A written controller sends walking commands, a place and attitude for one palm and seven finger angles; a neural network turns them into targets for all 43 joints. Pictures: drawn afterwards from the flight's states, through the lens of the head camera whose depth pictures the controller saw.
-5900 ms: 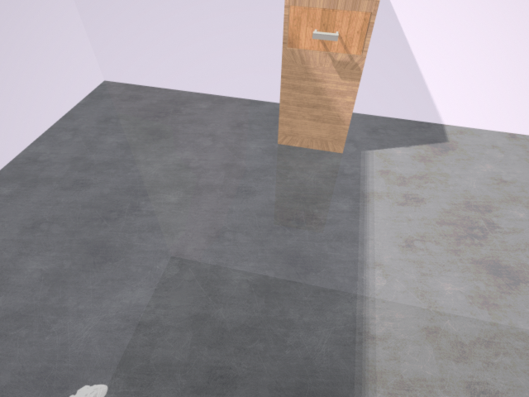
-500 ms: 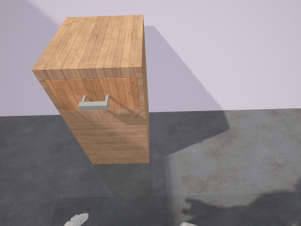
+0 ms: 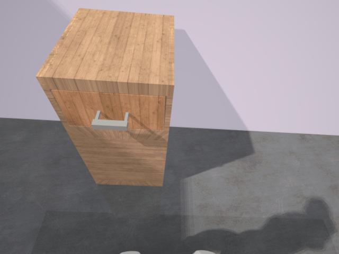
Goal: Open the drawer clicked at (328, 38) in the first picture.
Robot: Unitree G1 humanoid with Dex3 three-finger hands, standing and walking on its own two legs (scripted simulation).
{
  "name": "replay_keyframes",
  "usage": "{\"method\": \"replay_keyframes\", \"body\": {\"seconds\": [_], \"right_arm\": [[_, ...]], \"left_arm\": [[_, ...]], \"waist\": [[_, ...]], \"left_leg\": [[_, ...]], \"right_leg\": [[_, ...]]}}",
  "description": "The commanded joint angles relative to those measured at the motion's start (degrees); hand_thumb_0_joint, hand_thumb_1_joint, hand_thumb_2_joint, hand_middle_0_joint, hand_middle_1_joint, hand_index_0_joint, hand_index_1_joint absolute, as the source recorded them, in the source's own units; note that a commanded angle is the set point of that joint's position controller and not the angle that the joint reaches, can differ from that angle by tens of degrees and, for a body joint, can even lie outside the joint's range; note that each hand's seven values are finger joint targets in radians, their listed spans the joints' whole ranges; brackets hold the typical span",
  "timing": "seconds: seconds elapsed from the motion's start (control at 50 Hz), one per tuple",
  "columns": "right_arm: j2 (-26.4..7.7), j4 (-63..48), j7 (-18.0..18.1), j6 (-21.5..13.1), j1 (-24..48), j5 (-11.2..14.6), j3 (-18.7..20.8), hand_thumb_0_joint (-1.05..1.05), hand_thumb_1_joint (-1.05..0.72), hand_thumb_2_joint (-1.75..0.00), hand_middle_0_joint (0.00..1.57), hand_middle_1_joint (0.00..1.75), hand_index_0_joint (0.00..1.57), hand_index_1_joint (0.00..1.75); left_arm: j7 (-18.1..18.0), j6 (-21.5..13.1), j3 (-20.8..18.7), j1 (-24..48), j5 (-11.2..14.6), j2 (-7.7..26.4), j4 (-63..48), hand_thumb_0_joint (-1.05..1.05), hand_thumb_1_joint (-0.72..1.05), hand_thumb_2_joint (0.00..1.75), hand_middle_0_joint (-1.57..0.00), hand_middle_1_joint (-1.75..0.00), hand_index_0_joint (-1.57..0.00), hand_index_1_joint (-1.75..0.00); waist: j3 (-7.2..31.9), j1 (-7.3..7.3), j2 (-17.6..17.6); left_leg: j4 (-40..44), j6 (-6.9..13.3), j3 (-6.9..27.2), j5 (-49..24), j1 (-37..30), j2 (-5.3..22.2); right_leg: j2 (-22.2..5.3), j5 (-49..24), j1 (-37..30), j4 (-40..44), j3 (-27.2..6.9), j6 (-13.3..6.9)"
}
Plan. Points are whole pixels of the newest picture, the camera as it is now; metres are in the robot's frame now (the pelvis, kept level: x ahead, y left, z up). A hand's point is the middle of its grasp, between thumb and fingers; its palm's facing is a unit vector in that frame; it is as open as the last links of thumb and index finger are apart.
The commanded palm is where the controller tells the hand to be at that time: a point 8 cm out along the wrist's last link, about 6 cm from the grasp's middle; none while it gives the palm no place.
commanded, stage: come to a stop and stand still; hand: left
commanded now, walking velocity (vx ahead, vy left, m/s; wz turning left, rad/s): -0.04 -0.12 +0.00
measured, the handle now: (111, 119) +0.51 +0.24 -0.09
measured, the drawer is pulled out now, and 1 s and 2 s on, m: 0.00 0.00 0.00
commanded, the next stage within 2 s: look again from close up in 1.50 s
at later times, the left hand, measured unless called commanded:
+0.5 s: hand out of the picture -0.01 +0.11 -0.16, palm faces +0.00 -0.97 -0.23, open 7.3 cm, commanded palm none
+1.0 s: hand out of the picture -0.04 +0.07 -0.17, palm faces +0.05 -0.99 -0.15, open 7.4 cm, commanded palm none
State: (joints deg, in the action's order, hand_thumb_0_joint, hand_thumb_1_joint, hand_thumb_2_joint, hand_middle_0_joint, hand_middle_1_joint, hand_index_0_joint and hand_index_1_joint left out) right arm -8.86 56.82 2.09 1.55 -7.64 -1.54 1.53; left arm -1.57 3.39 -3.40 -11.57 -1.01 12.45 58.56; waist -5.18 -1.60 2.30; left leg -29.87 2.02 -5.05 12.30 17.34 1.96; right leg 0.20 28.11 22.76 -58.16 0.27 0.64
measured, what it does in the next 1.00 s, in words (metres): steps on the spot: right foot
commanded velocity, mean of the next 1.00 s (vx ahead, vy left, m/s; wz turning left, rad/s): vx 0.00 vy -0.01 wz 0.00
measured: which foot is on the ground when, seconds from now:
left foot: down 0.00-1.00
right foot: up 0.00-0.28, down 0.30-1.00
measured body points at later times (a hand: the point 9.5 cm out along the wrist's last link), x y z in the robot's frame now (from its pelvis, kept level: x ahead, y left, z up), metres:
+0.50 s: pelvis -0.04 -0.07 +0.00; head -0.04 -0.09 +0.45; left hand -0.01 +0.16 -0.15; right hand -0.06 -0.30 -0.17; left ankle -0.02 +0.09 -0.74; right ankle -0.07 -0.16 -0.74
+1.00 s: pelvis -0.02 -0.08 +0.00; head -0.01 -0.09 +0.45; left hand -0.04 +0.12 -0.16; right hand -0.03 -0.29 -0.16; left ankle -0.02 +0.09 -0.74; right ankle -0.07 -0.16 -0.74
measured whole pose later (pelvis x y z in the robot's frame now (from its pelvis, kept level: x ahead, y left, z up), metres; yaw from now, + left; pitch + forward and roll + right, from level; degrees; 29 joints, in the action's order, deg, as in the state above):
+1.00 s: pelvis -0.02 -0.08 +0.00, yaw -1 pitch -1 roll +0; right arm -7.4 65.9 2.8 0.6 -16.0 -1.1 0.4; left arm -1.6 -0.2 -0.3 -18.0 -0.4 5.4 65.4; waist -1.5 -0.3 -0.8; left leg -23.8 -4.5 0.3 12.5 10.3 4.8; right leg 1.9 17.8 5.3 -23.9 3.7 -3.0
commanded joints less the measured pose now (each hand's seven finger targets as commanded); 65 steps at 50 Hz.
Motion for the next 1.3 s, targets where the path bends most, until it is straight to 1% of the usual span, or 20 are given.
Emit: {"method": "replay_keyframes", "body": {"seconds": [0.0, 0.12, 0.18, 0.2, 0.22, 0.24, 0.26, 0.28, 0.3, 0.32, 0.36, 0.4, 0.46, 0.48, 0.5, 0.52, 0.66, 0.78, 0.96, 1.28], "right_arm": [[-10.4, -2.2, 1.1, -1.4, -4.2, 0.5, 2.4, 0.00, -0.90, -0.90, 0.20, 0.30, 0.20, 0.30], [-11.4, -0.5, 0.4, -0.8, -7.1, 0.3, 3.3, 0.00, -0.90, -0.90, 0.20, 0.30, 0.20, 0.30], [-11.4, 0.2, -0.4, -0.6, -6.4, 0.2, 3.4, 0.00, -0.90, -0.90, 0.20, 0.30, 0.20, 0.30], [-11.4, 0.0, -0.5, -0.5, -5.4, 0.3, 3.4, 0.00, -0.90, -0.90, 0.20, 0.30, 0.20, 0.30], [-10.9, 0.0, -0.6, -0.4, -4.7, 0.5, 3.4, 0.00, -0.90, -0.90, 0.20, 0.30, 0.20, 0.30], [-9.3, 0.1, -0.8, -0.3, -5.0, 0.7, 3.2, 0.00, -0.90, -0.90, 0.20, 0.30, 0.20, 0.30], [-6.1, -0.3, -1.1, -0.2, -5.4, 1.2, 2.7, 0.00, -0.90, -0.90, 0.20, 0.30, 0.20, 0.30], [-3.7, -0.7, -1.7, 0.0, -4.9, 1.1, 1.8, 0.00, -0.90, -0.90, 0.20, 0.30, 0.20, 0.30], [-4.2, -1.0, -1.6, 0.5, -2.6, 0.5, 1.6, 0.00, -0.90, -0.90, 0.20, 0.30, 0.20, 0.30], [-4.7, -0.3, -1.5, 0.6, -3.2, 0.4, 1.7, 0.00, -0.90, -0.90, 0.20, 0.30, 0.20, 0.30], [-4.4, 2.8, -1.3, 0.3, -7.8, 0.6, 1.4, 0.00, -0.90, -0.90, 0.20, 0.30, 0.20, 0.30], [-3.2, 4.8, -1.1, -0.4, -10.5, 0.6, 0.8, 0.00, -0.90, -0.90, 0.20, 0.30, 0.20, 0.30], [-4.0, 6.4, -0.3, -1.4, -12.0, 0.7, 0.0, 0.00, -0.90, -0.90, 0.20, 0.30, 0.20, 0.30], [-4.3, 6.8, -0.1, -1.2, -12.3, 0.7, -0.1, 0.00, -0.90, -0.90, 0.20, 0.30, 0.20, 0.30], [-4.3, 7.1, 0.1, -1.4, -12.1, 0.6, -0.4, 0.00, -0.90, -0.90, 0.20, 0.30, 0.20, 0.30], [-4.0, 7.8, 0.1, -1.5, -12.1, 0.7, -0.5, 0.00, -0.90, -0.90, 0.20, 0.30, 0.20, 0.30], [-3.0, 8.6, 0.2, -1.2, -13.5, 0.7, -0.4, 0.00, -0.90, -0.90, 0.20, 0.30, 0.20, 0.30], [-2.6, 8.7, 0.4, -1.2, -13.6, 0.8, -0.5, 0.00, -0.90, -0.90, 0.20, 0.30, 0.20, 0.30], [-2.9, 8.2, 0.8, -2.0, -12.6, 0.9, -0.6, 0.00, -0.90, -0.90, 0.20, 0.30, 0.20, 0.30], [-4.6, 7.5, 0.8, -2.4, -11.0, 1.0, -0.7, 0.00, -0.90, -0.90, 0.20, 0.30, 0.20, 0.30]], "left_arm": [[0.2, -0.9, -1.0, -4.8, -0.1, 3.7, -2.3, 0.00, 0.90, 0.90, -0.20, -0.30, -0.20, -0.30], [0.6, -0.7, -0.1, -1.9, -0.1, 2.2, -3.4, 0.00, 0.90, 0.90, -0.20, -0.30, -0.20, -0.30], [0.5, -1.1, 0.3, -3.7, 0.1, 1.9, -2.2, 0.00, 0.90, 0.90, -0.20, -0.30, -0.20, -0.30], [0.4, -1.3, 0.3, -6.3, 0.2, 1.4, -1.4, 0.00, 0.90, 0.90, -0.20, -0.30, -0.20, -0.30], [0.4, -1.5, 0.3, -8.6, 0.2, 1.6, -0.1, 0.00, 0.90, 0.90, -0.20, -0.30, -0.20, -0.30], [0.2, -1.9, 0.3, -10.2, -0.1, 2.7, 0.5, 0.00, 0.90, 0.90, -0.20, -0.30, -0.20, -0.30], [-0.1, -2.5, 0.2, -9.1, -0.5, 5.4, 0.1, 0.00, 0.90, 0.90, -0.20, -0.30, -0.20, -0.30], [-0.2, -2.8, 0.2, -5.2, -0.4, 7.9, -0.9, 0.00, 0.90, 0.90, -0.20, -0.30, -0.20, -0.30], [-0.4, -3.2, 0.0, -3.3, -0.3, 8.0, -1.6, 0.00, 0.90, 0.90, -0.20, -0.30, -0.20, -0.30], [-0.5, -3.3, 0.3, -1.5, -0.2, 6.7, -1.5, 0.00, 0.90, 0.90, -0.20, -0.30, -0.20, -0.30], [-0.5, -3.5, 0.8, 0.4, 0.0, 4.6, -1.3, 0.00, 0.90, 0.90, -0.20, -0.30, -0.20, -0.30], [-0.4, -3.9, 1.1, -1.1, 0.3, 3.7, -0.1, 0.00, 0.90, 0.90, -0.20, -0.30, -0.20, -0.30], [-0.4, -4.0, 1.7, -4.4, 0.9, 2.1, 2.0, 0.00, 0.90, 0.90, -0.20, -0.30, -0.20, -0.30], [-0.5, -3.8, 1.6, -4.7, 0.8, 1.7, 2.3, 0.00, 0.90, 0.90, -0.20, -0.30, -0.20, -0.30], [-0.4, -4.1, 1.6, -6.0, 0.9, 1.5, 2.9, 0.00, 0.90, 0.90, -0.20, -0.30, -0.20, -0.30], [-0.4, -3.9, 1.5, -6.1, 1.1, 2.1, 3.6, 0.00, 0.90, 0.90, -0.20, -0.30, -0.20, -0.30], [-0.5, -4.0, 1.4, -6.8, 0.9, 1.9, 4.4, 0.00, 0.90, 0.90, -0.20, -0.30, -0.20, -0.30], [-0.7, -4.1, 1.7, -8.5, 0.8, 0.6, 5.2, 0.00, 0.90, 0.90, -0.20, -0.30, -0.20, -0.30], [-0.8, -4.5, 1.7, -10.4, 0.7, -0.2, 5.6, 0.00, 0.90, 0.90, -0.20, -0.30, -0.20, -0.30], [-0.9, -4.3, 1.8, -10.1, 0.6, 1.1, 5.1, 0.00, 0.90, 0.90, -0.20, -0.30, -0.20, -0.30]], "waist": [[10.6, 1.89, -9.2], [9.0, 4.22, -12.2], [8.1, 3.59, -13.8], [8.7, 2.18, -13.6], [7.9, 1.11, -12.1], [6.7, 0.64, -7.2], [4.6, 1.42, 1.9], [2.5, 2.46, 6.0], [0.1, 1.15, 12.6], [-2.0, 1.71, 13.8], [-1.5, 3.57, 8.9], [0.0, 3.76, 4.0], [-0.4, 2.57, 0.0], [-1.7, 2.27, 1.9], [-0.9, 1.86, 0.8], [0.5, 1.65, -3.4], [0.4, 2.07, -0.6], [-1.0, 2.08, -1.3], [1.0, 1.76, -2.1], [2.1, 1.36, -2.2]], "left_leg": [[10.1, 8.3, 11.4, -31.4, -13.5, 15.6], [12.9, 7.9, 12.6, -17.6, -13.4, 15.3], [14.3, 6.5, 13.1, -7.9, -8.8, 13.8], [14.0, 5.6, 12.3, -4.1, -7.2, 13.1], [13.4, 3.7, 10.7, 0.8, -3.3, 11.3], [10.5, 1.2, 8.1, 4.7, 0.1, 8.2], [3.5, -2.0, 4.3, 7.9, 3.4, 3.5], [0.6, -3.4, 2.3, 9.0, 1.8, 1.3], [-3.6, -3.0, 3.6, 9.9, 1.1, 1.3], [-6.3, -2.6, 4.9, 9.1, 1.4, 1.6], [-6.8, -2.5, 4.9, 5.1, -0.5, 1.8], [-1.5, -2.8, 4.4, 0.1, -3.9, 1.8], [6.3, -2.7, 6.7, -8.0, -6.9, 3.6], [6.4, -2.7, 6.6, -6.5, -6.3, 4.2], [6.1, -2.8, 6.1, -8.9, -7.6, 4.0], [6.5, -2.9, 6.1, -10.2, -7.7, 4.0], [6.8, -3.4, 5.0, -6.5, -7.3, 3.5], [6.8, -3.4, 5.0, -6.6, -8.0, 3.7], [6.9, -2.9, 5.2, -11.4, -9.2, 4.1], [6.8, -2.1, 5.8, -17.0, -10.9, 4.2]], "right_leg": [[-1.4, -2.2, 4.7, -5.3, -2.7, 1.7], [-2.3, 1.0, -0.4, 10.8, 0.8, 1.5], [-1.5, -1.5, -6.1, 20.0, 2.4, 0.4], [-1.5, -4.9, -9.2, 25.2, 2.8, 0.0], [-1.3, -10.5, -14.0, 31.8, 4.1, -0.2], [-2.8, -13.4, -17.1, 38.6, 2.2, -0.7], [-10.4, -9.6, -14.7, 44.0, -8.2, -3.5], [-16.6, -3.8, -7.0, 48.0, -12.8, -6.1], [-16.1, -1.9, -1.8, 50.0, -14.7, -7.2], [-15.3, -3.3, -0.5, 49.9, -13.7, -7.6], [-12.5, -8.6, -2.6, 46.6, -8.6, -7.6], [-10.6, -14.1, -4.5, 42.8, -5.5, -6.2], [-7.2, -15.1, -5.7, 40.4, -4.3, -3.6], [-6.6, -12.8, -5.9, 41.7, -4.4, -3.4], [-6.3, -18.1, -6.7, 41.3, -4.8, -3.3], [-6.6, -20.6, -9.0, 40.2, -3.7, -3.0], [-6.8, -17.2, -10.6, 42.8, -4.4, -3.1], [-6.2, -17.2, -9.4, 42.9, -4.0, -3.1], [-6.0, -27.9, -12.3, 39.7, -2.4, -2.8], [-6.3, -32.4, -15.0, 38.1, -1.4, -2.2]]}}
